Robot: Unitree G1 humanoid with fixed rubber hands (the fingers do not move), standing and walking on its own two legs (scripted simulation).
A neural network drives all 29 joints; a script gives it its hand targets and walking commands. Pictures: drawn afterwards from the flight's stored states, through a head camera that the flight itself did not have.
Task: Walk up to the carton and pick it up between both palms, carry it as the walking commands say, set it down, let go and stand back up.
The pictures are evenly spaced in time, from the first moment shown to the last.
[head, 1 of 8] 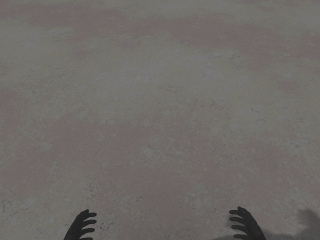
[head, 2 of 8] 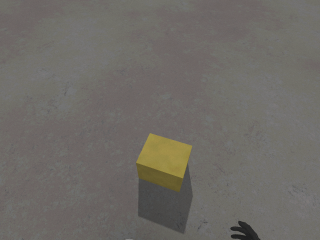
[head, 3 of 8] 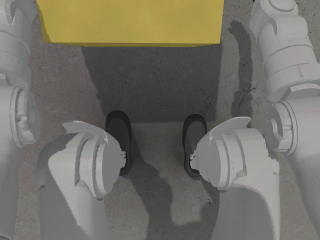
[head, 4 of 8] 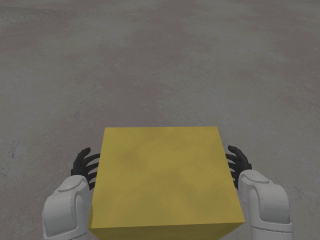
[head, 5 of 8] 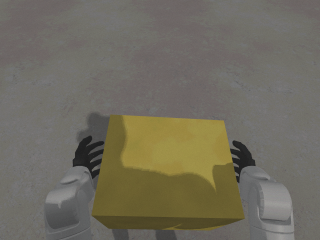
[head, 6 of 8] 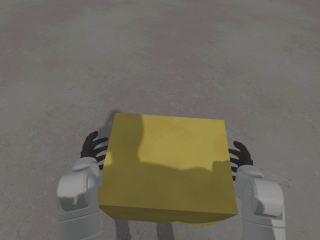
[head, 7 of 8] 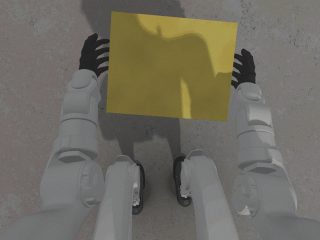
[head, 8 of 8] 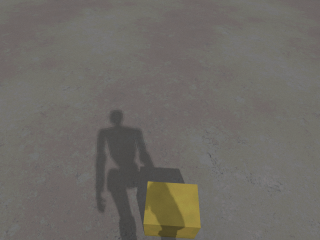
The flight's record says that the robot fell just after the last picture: no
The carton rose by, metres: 0.68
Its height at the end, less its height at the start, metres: +0.00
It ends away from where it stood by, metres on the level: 4.21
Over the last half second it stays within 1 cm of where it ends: yes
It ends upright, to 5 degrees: yes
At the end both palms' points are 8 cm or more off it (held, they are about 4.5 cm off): yes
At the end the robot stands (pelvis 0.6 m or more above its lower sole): yes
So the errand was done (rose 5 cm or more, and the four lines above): yes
